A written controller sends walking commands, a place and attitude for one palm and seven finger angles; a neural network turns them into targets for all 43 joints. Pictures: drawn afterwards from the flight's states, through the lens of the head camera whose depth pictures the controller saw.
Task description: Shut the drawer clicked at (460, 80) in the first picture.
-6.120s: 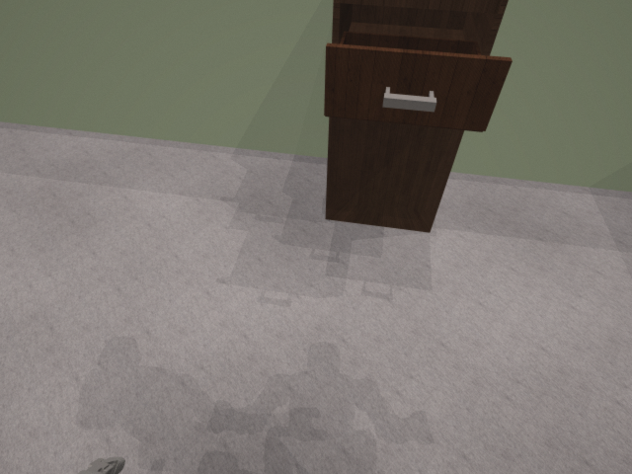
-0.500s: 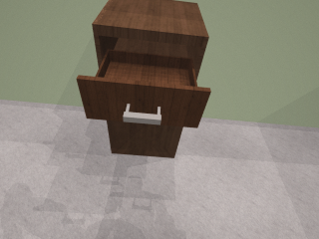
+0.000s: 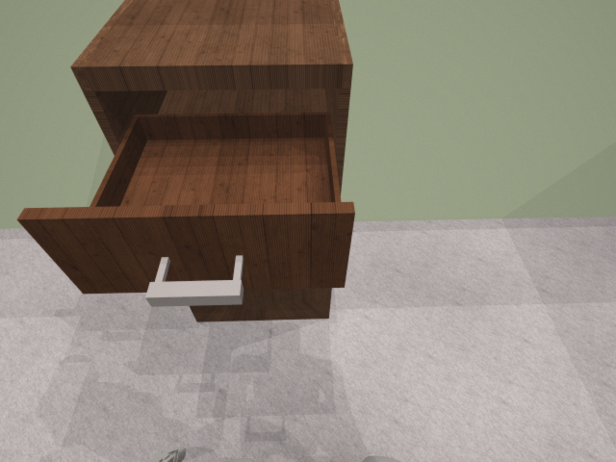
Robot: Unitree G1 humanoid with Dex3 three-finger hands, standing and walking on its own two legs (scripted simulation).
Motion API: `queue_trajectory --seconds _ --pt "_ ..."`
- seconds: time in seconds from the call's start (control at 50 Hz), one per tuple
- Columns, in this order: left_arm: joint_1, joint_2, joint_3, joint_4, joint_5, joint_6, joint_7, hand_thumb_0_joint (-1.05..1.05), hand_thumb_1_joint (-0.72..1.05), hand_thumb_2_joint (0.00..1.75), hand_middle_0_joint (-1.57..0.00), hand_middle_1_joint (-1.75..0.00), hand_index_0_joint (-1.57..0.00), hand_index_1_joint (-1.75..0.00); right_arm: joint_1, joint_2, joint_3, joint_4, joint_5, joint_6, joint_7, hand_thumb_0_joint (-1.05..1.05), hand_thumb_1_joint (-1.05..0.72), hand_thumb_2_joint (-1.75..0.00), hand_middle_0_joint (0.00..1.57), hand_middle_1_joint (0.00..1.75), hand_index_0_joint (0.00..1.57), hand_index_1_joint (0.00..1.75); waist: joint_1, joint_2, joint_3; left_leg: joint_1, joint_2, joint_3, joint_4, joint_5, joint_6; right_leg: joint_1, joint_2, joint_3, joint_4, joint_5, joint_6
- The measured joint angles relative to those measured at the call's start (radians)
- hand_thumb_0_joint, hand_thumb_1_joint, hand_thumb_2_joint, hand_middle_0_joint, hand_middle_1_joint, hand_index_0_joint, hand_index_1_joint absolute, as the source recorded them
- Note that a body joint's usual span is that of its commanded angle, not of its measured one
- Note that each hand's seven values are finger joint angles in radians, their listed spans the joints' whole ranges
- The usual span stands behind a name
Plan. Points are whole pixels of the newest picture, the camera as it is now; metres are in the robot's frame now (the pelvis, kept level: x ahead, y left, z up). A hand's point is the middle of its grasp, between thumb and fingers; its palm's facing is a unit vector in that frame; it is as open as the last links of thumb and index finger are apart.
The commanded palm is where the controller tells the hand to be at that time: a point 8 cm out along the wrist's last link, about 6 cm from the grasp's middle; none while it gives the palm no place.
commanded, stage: come to a stop and stand still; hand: left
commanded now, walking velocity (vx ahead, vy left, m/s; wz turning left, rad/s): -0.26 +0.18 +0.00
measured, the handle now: (199, 278) +0.35 +0.16 +0.04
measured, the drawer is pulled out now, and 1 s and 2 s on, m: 0.30 0.30 0.30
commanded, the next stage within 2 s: look again from close up in 0.90 s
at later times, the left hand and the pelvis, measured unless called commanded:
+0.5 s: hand out of the picture +0.01 +0.17 -0.16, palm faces +0.07 -0.97 -0.24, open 7.3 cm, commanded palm none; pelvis +0.04 -0.02 +0.01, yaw -1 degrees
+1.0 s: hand out of the picture +0.06 +0.16 -0.16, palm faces -0.01 -0.97 -0.24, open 7.3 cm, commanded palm none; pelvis +0.04 -0.01 +0.01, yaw -1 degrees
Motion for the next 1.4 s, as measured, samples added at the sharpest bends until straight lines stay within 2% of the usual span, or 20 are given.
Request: queue_trajectory --seconds 0.04,0.08,0.16,0.2,0.22,0.32,0.38,0.44,0.56,0.6,0.64,0.68,0.74,0.86,0.9,0.94,0.98,1.04,1.18,1.4 --pt "0.024 -0.005 0.009 0.008 -0.002 0.008 0.018 -0.01 0.93 0.9 -0.2 -0.3 -0.2 -0.3 -0.043 -0.012 -0.002 -0.041 -0.004 -0.001 -0.002 0.0 -0.91 -0.9 0.2 0.29 0.2 0.3 0.001 0.0 -0.022 -0.06 0.004 0.018 -0.064 0.023 -0.008 0.028 0.008 -0.006 -0.048 0.015 -0.002" --pt "0.041 0.003 0.006 0.014 0.003 0.02 0.022 -0.01 0.95 0.9 -0.2 -0.3 -0.21 -0.3 -0.079 -0.017 0.002 -0.075 -0.004 -0.005 -0.005 0.0 -0.91 -0.9 0.19 0.29 0.2 0.3 0.01 -0.002 -0.041 -0.077 0.002 0.033 -0.188 0.046 -0.02 0.052 0.015 -0.012 -0.083 0.022 -0.004" --pt "0.075 0.005 -0.009 0.03 0.001 0.034 0.021 -0.01 0.94 0.9 -0.2 -0.3 -0.2 -0.3 -0.138 -0.018 0.014 -0.103 -0.001 -0.017 -0.013 0.0 -0.92 -0.9 0.19 0.29 0.2 0.3 0.042 0.002 -0.063 0.008 -0.014 0.037 -0.528 0.167 -0.036 0.083 0.034 -0.011 -0.094 0.008 0.003" --pt "0.09 0.006 -0.014 0.042 -0.004 0.045 0.019 -0.01 0.93 0.9 -0.2 -0.3 -0.2 -0.3 -0.161 -0.016 0.015 -0.093 0.003 -0.019 -0.018 0.0 -0.94 -0.9 0.19 0.29 0.2 0.3 0.054 -0.015 -0.064 0.051 -0.027 0.041 -0.601 0.218 0.005 0.094 0.028 -0.004 -0.077 -0.012 0.013" --pt "0.099 0.009 -0.012 0.045 -0.005 0.053 0.021 0.0 0.94 0.9 -0.2 -0.3 -0.2 -0.3 -0.167 -0.011 0.017 -0.092 0.004 -0.017 -0.017 0.0 -0.94 -0.9 0.19 0.29 0.2 0.3 0.062 -0.032 -0.066 0.066 -0.037 0.05 -0.619 0.219 0.013 0.102 0.018 0.003 -0.083 -0.014 0.02" --pt "0.138 0.017 -0.015 0.042 -0.001 0.071 0.018 0.0 0.93 0.9 -0.2 -0.3 -0.2 -0.3 -0.209 0.003 0.029 -0.107 0.004 -0.006 -0.014 0.0 -0.94 -0.9 0.2 0.29 0.2 0.3 0.094 -0.074 -0.041 0.11 -0.081 0.076 -0.717 0.255 0.019 0.087 -0.016 0.039 -0.061 -0.057 0.045" --pt "0.161 0.016 -0.016 0.045 0.003 0.076 0.018 0.0 0.92 0.9 -0.2 -0.3 -0.2 -0.3 -0.244 0.004 0.025 -0.115 0.005 0.003 -0.012 0.0 -0.93 -0.9 0.2 0.29 0.2 0.3 0.101 -0.068 -0.012 0.11 -0.092 0.082 -0.723 0.263 0.016 0.069 -0.021 0.059 -0.032 -0.055 0.045" --pt "0.186 0.007 -0.016 0.055 0.008 0.076 0.019 0.0 0.92 0.9 -0.2 -0.3 -0.2 -0.3 -0.269 -0.004 0.016 -0.116 0.009 0.015 -0.007 0.0 -0.92 -0.9 0.2 0.3 0.2 0.3 0.104 -0.038 0.001 0.104 -0.082 0.08 -0.702 0.253 0.006 0.069 -0.009 0.059 -0.029 -0.037 0.014" --pt "0.212 -0.009 -0.02 0.086 0.008 0.071 0.018 0.01 0.91 0.9 -0.2 -0.3 -0.2 -0.3 -0.261 -0.017 0.003 -0.099 0.013 0.027 -0.001 0.0 -0.92 -0.9 0.2 0.3 0.2 0.3 0.088 -0.006 -0.031 0.09 -0.076 0.025 -0.636 0.157 -0.005 0.07 0.015 0.046 -0.08 -0.016 -0.015" --pt "0.206 -0.014 -0.021 0.097 0.006 0.066 0.017 0.01 0.91 0.9 -0.2 -0.3 -0.2 -0.3 -0.24 -0.024 0.004 -0.083 0.013 0.019 -0.003 -0.01 -0.93 -0.9 0.2 0.3 0.2 0.3 0.082 -0.001 -0.049 0.127 -0.069 0.001 -0.672 0.184 -0.002 0.067 0.026 0.041 -0.093 -0.009 -0.016" --pt "0.182 -0.014 -0.022 0.104 0.004 0.062 0.016 0.01 0.91 0.9 -0.2 -0.3 -0.2 -0.3 -0.217 -0.024 0.009 -0.059 0.011 0.011 -0.007 -0.01 -0.93 -0.9 0.2 0.3 0.2 0.3 0.074 -0.011 -0.054 0.15 -0.07 -0.009 -0.722 0.182 -0.024 0.069 0.025 0.035 -0.103 -0.004 -0.014" --pt "0.157 -0.014 -0.023 0.104 0.001 0.055 0.015 0.01 0.91 0.9 -0.2 -0.3 -0.2 -0.3 -0.19 -0.019 0.019 -0.036 0.008 0.006 -0.008 -0.01 -0.93 -0.9 0.2 0.29 0.2 0.3 0.077 -0.028 -0.051 0.167 -0.075 -0.006 -0.754 0.208 -0.035 0.084 0.022 0.038 -0.129 0.01 -0.012" --pt "0.131 -0.009 -0.024 0.104 0.003 0.052 0.021 0.01 0.93 0.9 -0.2 -0.3 -0.2 -0.3 -0.145 -0.009 0.03 -0.005 0.005 0.006 -0.007 0.0 -0.92 -0.9 0.2 0.29 0.2 0.3 0.077 -0.038 -0.056 0.19 -0.073 -0.003 -0.791 0.231 -0.036 0.105 0.027 0.041 -0.165 0.029 -0.011" --pt "0.118 0.008 -0.021 0.098 -0.003 0.045 0.018 0.02 0.93 0.9 -0.2 -0.3 -0.2 -0.3 -0.062 0.016 0.041 0.027 0.001 0.009 -0.006 0.0 -0.91 -0.9 0.19 0.29 0.2 0.3 0.06 -0.039 -0.066 0.209 -0.07 0.0 -0.821 0.242 -0.038 0.123 0.032 0.044 -0.194 0.041 -0.013" --pt "0.12 0.002 -0.033 0.09 -0.003 0.029 0.032 0.01 0.93 0.9 -0.2 -0.3 -0.2 -0.3 -0.051 0.012 0.045 0.02 0.004 0.009 0.001 0.0 -0.91 -0.9 0.2 0.29 0.2 0.3 0.053 -0.02 -0.056 0.18 -0.055 0.007 -0.768 0.219 -0.039 0.113 0.041 0.043 -0.185 0.043 -0.011" --pt "0.131 -0.003 -0.042 0.084 -0.005 0.024 0.037 0.01 0.92 0.9 -0.2 -0.3 -0.2 -0.3 -0.042 0.006 0.042 0.001 0.005 0.009 0.001 0.0 -0.91 -0.9 0.2 0.29 0.2 0.3 0.036 -0.006 -0.05 0.16 -0.053 0.01 -0.723 0.198 -0.037 0.097 0.041 0.046 -0.153 0.031 -0.013" --pt "0.144 -0.006 -0.043 0.079 -0.002 0.032 0.036 0.01 0.92 0.9 -0.2 -0.3 -0.2 -0.3 -0.025 0.003 0.037 -0.015 0.003 0.009 0.003 0.0 -0.91 -0.9 0.2 0.29 0.2 0.3 0.019 0.002 -0.063 0.146 -0.057 0.008 -0.688 0.178 -0.029 0.085 0.035 0.045 -0.121 0.012 -0.01" --pt "0.154 -0.003 -0.035 0.063 0.001 0.048 0.034 0.01 0.91 0.9 -0.2 -0.3 -0.2 -0.3 -0.002 0.007 0.032 -0.029 -0.003 0.012 0.007 0.0 -0.91 -0.9 0.2 0.29 0.2 0.3 0.011 -0.004 -0.086 0.13 -0.068 0.01 -0.653 0.158 -0.018 0.065 0.021 0.047 -0.076 -0.013 0.0" --pt "0.146 0.014 -0.025 0.02 0.001 0.057 0.033 0.01 0.92 0.9 -0.2 -0.3 -0.2 -0.3 0.023 0.033 0.038 -0.046 -0.01 0.002 0.008 0.0 -0.91 -0.9 0.2 0.29 0.2 0.3 0.023 -0.042 -0.111 0.111 -0.105 0.027 -0.647 0.153 0.012 0.025 -0.015 0.07 -0.029 -0.031 0.027" --pt "0.182 -0.002 -0.041 0.032 -0.001 0.037 0.03 0.01 0.93 0.9 -0.2 -0.3 -0.2 -0.3 -0.061 0.031 0.053 -0.05 -0.001 -0.023 0.001 0.01 -0.92 -0.9 0.2 0.3 0.2 0.3 0.048 -0.037 -0.077 0.156 -0.127 0.033 -0.717 0.173 0.039 0.074 -0.032 0.077 -0.105 -0.004 0.06"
